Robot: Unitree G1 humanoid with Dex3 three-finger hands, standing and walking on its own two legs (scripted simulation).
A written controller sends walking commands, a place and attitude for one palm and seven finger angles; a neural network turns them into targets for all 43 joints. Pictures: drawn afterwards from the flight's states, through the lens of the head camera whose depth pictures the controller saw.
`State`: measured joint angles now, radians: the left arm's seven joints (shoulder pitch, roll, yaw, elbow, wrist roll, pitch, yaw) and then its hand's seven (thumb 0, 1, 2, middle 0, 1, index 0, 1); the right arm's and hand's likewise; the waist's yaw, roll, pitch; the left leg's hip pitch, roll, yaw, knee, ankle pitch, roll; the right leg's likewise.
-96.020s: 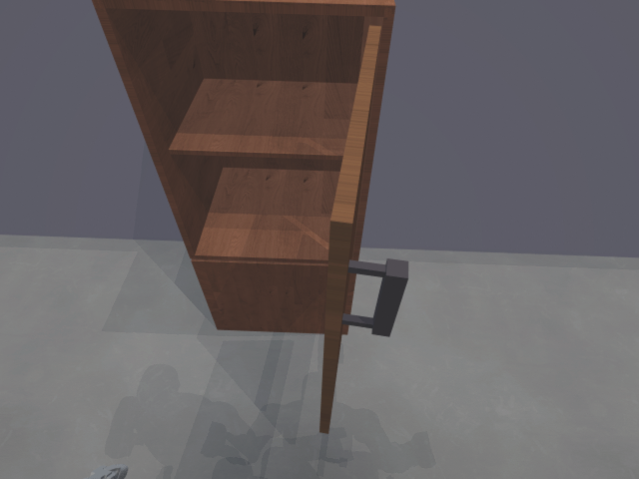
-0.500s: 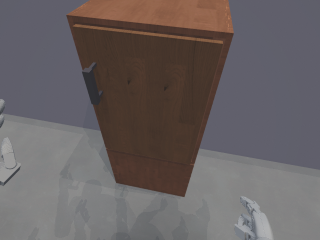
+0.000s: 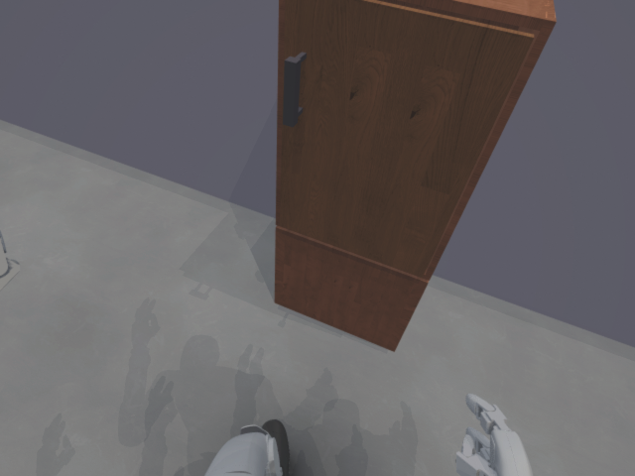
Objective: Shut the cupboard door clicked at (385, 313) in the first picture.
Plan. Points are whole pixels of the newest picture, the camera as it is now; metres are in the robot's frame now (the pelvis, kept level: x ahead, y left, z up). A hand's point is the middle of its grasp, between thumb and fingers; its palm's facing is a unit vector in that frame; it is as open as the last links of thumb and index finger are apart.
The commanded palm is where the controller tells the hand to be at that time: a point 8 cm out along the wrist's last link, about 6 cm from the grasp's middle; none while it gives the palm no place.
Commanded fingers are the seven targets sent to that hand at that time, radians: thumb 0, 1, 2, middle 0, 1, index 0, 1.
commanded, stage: stop stepping back and stand still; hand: left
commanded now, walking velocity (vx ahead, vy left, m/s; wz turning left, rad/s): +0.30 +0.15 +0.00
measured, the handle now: (296, 89) +0.77 +0.08 +0.13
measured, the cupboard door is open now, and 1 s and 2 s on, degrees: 0 0 0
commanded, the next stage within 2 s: let the arm hang, fingers relaxed in 0.88 s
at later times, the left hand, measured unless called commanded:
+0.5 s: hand out of the picture +0.12 +0.29 +0.25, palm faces +0.12 -0.88 -0.45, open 7.4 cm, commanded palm +0.08 +0.36 +0.22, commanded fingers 0.00 0.90 0.90 -0.20 -0.30 -0.20 -0.30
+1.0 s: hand out of the picture +0.13 +0.30 +0.23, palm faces +0.27 -0.86 -0.43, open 7.4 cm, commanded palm none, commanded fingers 0.00 0.90 0.90 -0.20 -0.30 -0.20 -0.30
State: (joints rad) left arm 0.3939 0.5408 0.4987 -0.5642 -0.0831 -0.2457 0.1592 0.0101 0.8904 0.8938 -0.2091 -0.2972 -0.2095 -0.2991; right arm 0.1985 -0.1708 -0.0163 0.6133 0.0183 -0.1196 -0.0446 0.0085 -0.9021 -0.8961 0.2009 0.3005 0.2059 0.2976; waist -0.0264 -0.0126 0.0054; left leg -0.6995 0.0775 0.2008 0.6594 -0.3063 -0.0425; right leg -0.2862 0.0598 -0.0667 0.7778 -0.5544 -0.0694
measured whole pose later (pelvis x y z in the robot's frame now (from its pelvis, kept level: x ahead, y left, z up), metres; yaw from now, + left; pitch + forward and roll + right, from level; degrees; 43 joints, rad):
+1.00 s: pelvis -0.13 +0.11 +0.03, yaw -13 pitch +0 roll +1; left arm 0.46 0.42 0.41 -0.49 -0.02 -0.25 0.18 0.01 0.89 0.89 -0.21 -0.30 -0.21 -0.30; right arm 0.30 -0.24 -0.03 0.68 -0.01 -0.13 -0.08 0.01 -0.90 -0.90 0.20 0.30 0.20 0.30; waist 0.00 -0.02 -0.01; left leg -0.31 0.08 0.09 0.56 -0.24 0.00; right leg -0.19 -0.02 -0.12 0.64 -0.43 -0.04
